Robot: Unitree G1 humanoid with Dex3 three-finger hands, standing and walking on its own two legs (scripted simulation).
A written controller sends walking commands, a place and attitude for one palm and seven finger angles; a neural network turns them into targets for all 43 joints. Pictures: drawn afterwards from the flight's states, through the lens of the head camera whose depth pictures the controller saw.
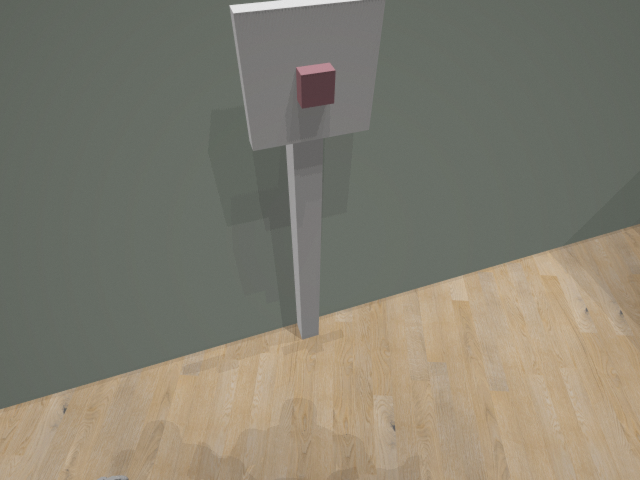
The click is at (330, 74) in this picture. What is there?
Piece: button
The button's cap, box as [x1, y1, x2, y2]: [296, 63, 335, 108]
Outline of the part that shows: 329,63 296,67 297,100 302,108 333,103 335,70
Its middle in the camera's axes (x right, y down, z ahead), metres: -0.01 -0.24 +0.60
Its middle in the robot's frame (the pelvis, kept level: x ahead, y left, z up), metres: +0.64 +0.05 +0.17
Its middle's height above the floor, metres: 0.94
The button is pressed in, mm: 0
